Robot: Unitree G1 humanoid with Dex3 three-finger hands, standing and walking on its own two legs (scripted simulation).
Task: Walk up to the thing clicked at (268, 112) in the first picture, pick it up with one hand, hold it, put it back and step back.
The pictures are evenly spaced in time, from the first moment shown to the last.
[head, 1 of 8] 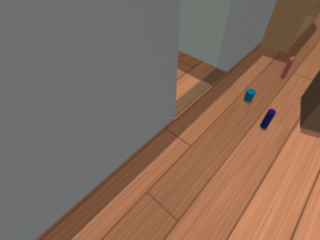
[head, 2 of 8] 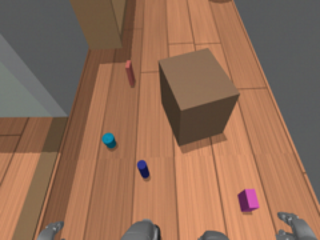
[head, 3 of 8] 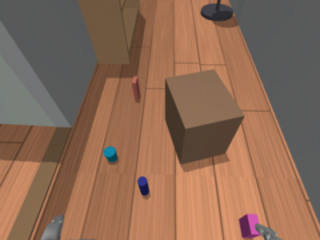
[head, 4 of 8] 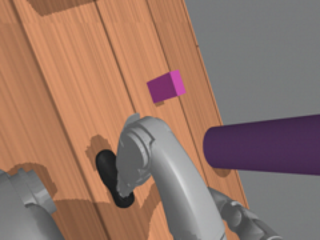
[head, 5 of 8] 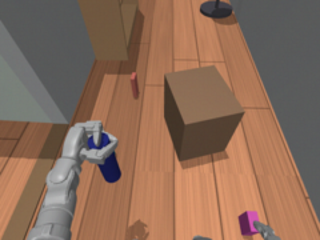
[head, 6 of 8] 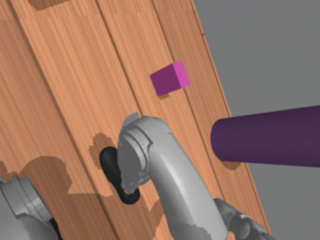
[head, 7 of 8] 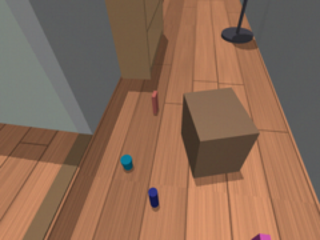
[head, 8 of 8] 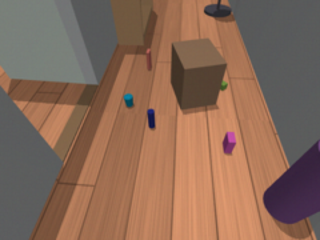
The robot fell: no
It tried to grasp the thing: yes
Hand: left
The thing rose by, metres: 0.62
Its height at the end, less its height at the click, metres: +0.00
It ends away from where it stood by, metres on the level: 0.02
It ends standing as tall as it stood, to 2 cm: yes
